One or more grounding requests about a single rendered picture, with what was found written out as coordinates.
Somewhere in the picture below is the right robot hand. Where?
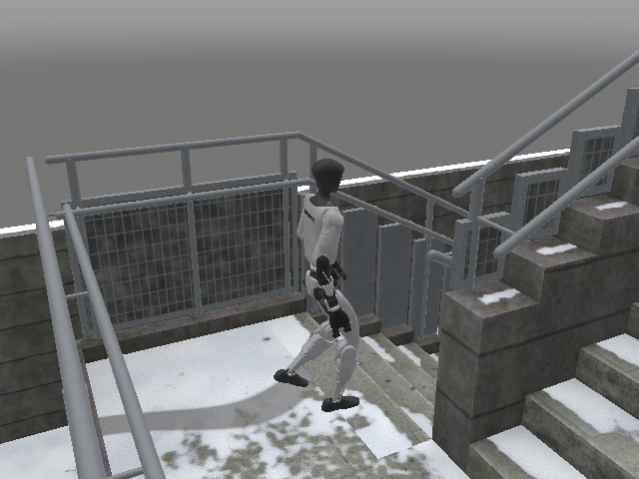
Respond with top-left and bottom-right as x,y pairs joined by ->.
329,308 -> 351,338

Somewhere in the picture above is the right robot upper arm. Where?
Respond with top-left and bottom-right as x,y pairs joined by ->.
312,208 -> 343,267

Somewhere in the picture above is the left robot foot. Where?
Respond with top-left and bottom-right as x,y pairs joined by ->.
274,369 -> 309,387

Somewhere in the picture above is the left robot hand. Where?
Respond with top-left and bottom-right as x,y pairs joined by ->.
329,261 -> 346,286

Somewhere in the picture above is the right robot forearm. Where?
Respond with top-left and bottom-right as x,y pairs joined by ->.
315,255 -> 339,311

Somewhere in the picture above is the humanoid robot torso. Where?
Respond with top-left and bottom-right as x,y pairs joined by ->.
304,199 -> 341,301

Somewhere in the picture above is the left robot upper arm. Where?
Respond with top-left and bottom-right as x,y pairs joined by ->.
297,194 -> 315,241

